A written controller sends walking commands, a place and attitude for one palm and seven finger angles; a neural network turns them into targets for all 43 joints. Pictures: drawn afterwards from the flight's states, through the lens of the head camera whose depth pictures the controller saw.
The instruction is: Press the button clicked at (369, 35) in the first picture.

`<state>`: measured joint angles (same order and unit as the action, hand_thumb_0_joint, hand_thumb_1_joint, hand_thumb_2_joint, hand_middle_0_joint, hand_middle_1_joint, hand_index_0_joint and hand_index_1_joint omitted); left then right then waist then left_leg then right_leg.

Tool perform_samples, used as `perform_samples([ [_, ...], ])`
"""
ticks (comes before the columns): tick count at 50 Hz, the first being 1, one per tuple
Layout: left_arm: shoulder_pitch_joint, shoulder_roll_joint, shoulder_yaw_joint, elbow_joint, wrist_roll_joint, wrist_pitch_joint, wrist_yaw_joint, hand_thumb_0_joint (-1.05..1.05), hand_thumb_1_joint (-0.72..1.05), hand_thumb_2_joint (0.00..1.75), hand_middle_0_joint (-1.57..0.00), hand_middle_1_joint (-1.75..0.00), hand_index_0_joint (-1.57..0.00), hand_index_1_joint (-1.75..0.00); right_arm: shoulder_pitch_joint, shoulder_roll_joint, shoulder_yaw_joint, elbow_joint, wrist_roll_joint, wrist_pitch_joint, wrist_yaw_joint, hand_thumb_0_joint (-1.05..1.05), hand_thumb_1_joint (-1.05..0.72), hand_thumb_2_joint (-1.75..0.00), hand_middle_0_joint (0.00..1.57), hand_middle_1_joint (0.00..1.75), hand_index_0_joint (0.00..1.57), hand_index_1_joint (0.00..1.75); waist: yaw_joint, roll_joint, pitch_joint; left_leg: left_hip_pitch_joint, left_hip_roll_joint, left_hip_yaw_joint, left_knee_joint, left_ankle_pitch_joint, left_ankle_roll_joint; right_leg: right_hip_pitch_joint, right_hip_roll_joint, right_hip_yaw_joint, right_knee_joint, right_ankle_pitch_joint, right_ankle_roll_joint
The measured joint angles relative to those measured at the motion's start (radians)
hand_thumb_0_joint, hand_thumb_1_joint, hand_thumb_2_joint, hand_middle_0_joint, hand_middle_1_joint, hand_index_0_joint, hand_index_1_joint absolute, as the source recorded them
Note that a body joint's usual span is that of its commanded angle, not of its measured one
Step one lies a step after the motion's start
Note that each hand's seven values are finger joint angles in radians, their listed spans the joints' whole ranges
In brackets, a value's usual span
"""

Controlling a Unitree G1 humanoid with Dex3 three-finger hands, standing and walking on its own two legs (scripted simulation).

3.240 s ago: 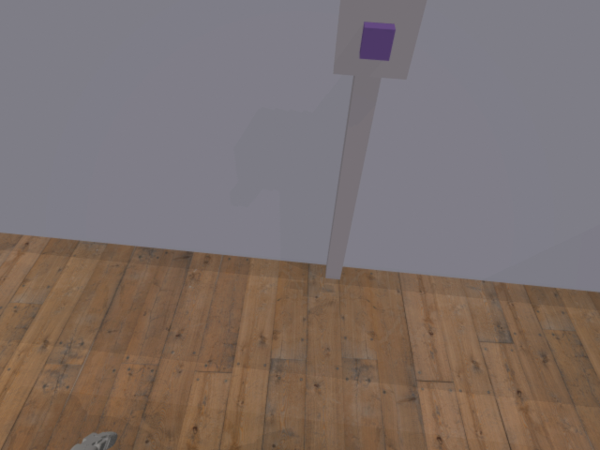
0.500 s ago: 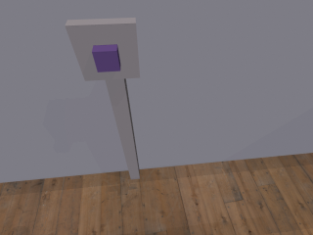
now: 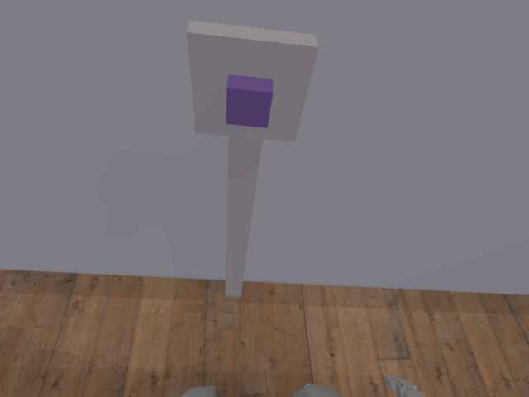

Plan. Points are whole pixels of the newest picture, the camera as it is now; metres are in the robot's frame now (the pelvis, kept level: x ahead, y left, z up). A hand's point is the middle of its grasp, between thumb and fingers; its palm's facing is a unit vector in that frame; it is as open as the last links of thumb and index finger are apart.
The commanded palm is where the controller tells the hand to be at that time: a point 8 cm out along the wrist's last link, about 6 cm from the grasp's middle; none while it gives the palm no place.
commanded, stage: come to a stop and stand still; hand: left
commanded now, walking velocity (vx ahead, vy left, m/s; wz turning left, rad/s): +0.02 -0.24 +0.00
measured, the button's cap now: (249, 100) +0.47 +0.08 +0.18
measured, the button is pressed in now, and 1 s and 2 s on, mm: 0 0 0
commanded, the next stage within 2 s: look again from close up in 1.64 s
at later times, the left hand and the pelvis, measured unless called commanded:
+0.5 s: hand out of the picture -0.03 +0.16 -0.17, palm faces -0.03 -0.98 -0.19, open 7.4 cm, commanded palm none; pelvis -0.05 -0.02 +0.01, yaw -2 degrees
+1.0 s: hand out of the picture -0.08 +0.08 -0.17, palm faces +0.01 -0.99 -0.12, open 7.4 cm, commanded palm none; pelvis -0.05 -0.06 +0.01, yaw -2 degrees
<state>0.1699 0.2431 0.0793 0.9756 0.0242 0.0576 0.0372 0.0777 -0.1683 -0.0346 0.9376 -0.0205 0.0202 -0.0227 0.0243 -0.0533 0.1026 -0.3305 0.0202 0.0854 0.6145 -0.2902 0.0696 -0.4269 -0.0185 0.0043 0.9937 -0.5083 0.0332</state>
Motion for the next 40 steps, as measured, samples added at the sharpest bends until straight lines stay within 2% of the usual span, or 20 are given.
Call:
perform_samples([
  [3,0.033,0.011,0.005,0.013,0.002,-0.002,-0.011,0.01,0.91,0.90,-0.20,-0.30,-0.20,-0.30,0.014,0.021,0.015,0.002,0.001,-0.009,-0.012,0.00,-0.90,-0.90,0.20,0.30,0.20,0.30,-0.002,-0.009,-0.020,0.034,-0.002,0.010,-0.090,0.050,0.003,-0.027,0.030,0.036,0.141,0.078,0.012],
  [8,0.097,0.013,0.009,0.041,0.004,0.008,-0.025,0.01,0.91,0.90,-0.20,-0.30,-0.20,-0.30,0.061,0.046,0.026,0.027,0.007,-0.025,-0.025,0.00,-0.90,-0.90,0.20,0.30,0.21,0.30,-0.009,-0.009,-0.057,0.078,0.005,0.027,-0.200,0.110,0.008,0.015,0.030,0.055,0.143,0.139,0.031],
  [14,0.130,-0.002,0.003,0.079,0.004,0.022,-0.030,0.01,0.91,0.90,-0.20,-0.30,-0.20,-0.30,0.129,0.032,0.009,0.079,0.010,-0.023,-0.031,0.00,-0.92,-0.90,0.20,0.30,0.21,0.30,-0.032,0.001,-0.078,0.100,0.012,0.037,-0.256,0.152,0.007,0.101,-0.007,0.047,-0.024,0.125,0.029],
  [21,0.117,-0.045,-0.031,0.107,-0.001,0.008,-0.025,0.01,0.91,0.90,-0.20,-0.30,-0.20,-0.30,0.197,0.005,-0.007,0.163,0.003,-0.001,-0.011,0.00,-0.91,-0.90,0.20,0.30,0.20,0.30,-0.060,0.022,-0.094,0.085,0.003,0.038,-0.276,0.192,-0.008,0.200,-0.027,-0.015,-0.309,0.075,-0.013],
  [25,0.124,-0.072,-0.046,0.115,-0.002,-0.024,-0.018,0.01,0.91,0.90,-0.20,-0.30,-0.20,-0.30,0.231,0.004,-0.014,0.199,0.007,0.006,-0.003,0.00,-0.91,-0.90,0.20,0.30,0.20,0.30,-0.059,0.021,-0.106,0.064,-0.017,0.053,-0.257,0.202,-0.032,0.290,-0.026,-0.041,-0.560,0.190,-0.036],
  [28,0.135,-0.110,-0.060,0.138,-0.003,-0.036,-0.012,0.01,0.91,0.90,-0.20,-0.30,-0.20,-0.30,0.254,0.000,-0.012,0.223,0.010,0.016,0.001,0.01,-0.91,-0.90,0.20,0.30,0.20,0.30,-0.061,0.066,-0.114,0.047,-0.003,0.025,-0.195,0.105,-0.063,0.300,-0.008,-0.054,-0.570,0.238,-0.041],
  [30,0.152,-0.123,-0.064,0.144,-0.005,-0.040,-0.008,0.01,0.91,0.90,-0.20,-0.30,-0.20,-0.30,0.270,0.010,-0.005,0.230,0.006,0.024,0.004,0.01,-0.91,-0.90,0.19,0.30,0.20,0.30,-0.051,0.074,-0.128,0.035,0.006,-0.002,-0.134,0.059,-0.070,0.304,0.005,-0.051,-0.584,0.239,-0.050],
  [34,0.168,-0.146,-0.071,0.158,-0.012,-0.049,-0.007,0.01,0.91,0.90,-0.20,-0.30,-0.20,-0.30,0.295,0.035,0.009,0.233,0.006,0.007,0.000,0.01,-0.91,-0.90,0.19,0.30,0.20,0.30,-0.056,0.090,-0.133,0.071,0.042,-0.049,-0.126,0.098,-0.074,0.292,0.044,-0.057,-0.571,0.234,-0.066],
  [35,0.166,-0.151,-0.072,0.162,-0.014,-0.052,-0.007,0.01,0.91,0.90,-0.20,-0.30,-0.20,-0.30,0.298,0.041,0.012,0.237,0.006,0.003,-0.003,0.01,-0.91,-0.90,0.19,0.30,0.20,0.30,-0.062,0.094,-0.130,0.078,0.050,-0.059,-0.141,0.086,-0.087,0.285,0.052,-0.066,-0.559,0.227,-0.069],
  [37,0.157,-0.153,-0.073,0.170,-0.014,-0.053,-0.005,0.01,0.91,0.90,-0.20,-0.30,-0.20,-0.30,0.292,0.063,0.019,0.249,0.006,0.000,-0.009,0.01,-0.91,-0.90,0.19,0.30,0.20,0.30,-0.060,0.073,-0.113,0.082,0.046,-0.061,-0.144,0.082,-0.106,0.283,0.049,-0.068,-0.548,0.220,-0.073],
  [40,0.153,-0.158,-0.073,0.174,-0.018,-0.057,-0.007,0.02,0.92,0.90,-0.20,-0.30,-0.20,-0.30,0.285,0.085,0.027,0.256,0.009,-0.008,-0.013,0.00,-0.91,-0.90,0.19,0.30,0.20,0.30,-0.050,0.055,-0.092,0.091,0.047,-0.057,-0.161,0.096,-0.113,0.286,0.049,-0.065,-0.555,0.226,-0.076],
])
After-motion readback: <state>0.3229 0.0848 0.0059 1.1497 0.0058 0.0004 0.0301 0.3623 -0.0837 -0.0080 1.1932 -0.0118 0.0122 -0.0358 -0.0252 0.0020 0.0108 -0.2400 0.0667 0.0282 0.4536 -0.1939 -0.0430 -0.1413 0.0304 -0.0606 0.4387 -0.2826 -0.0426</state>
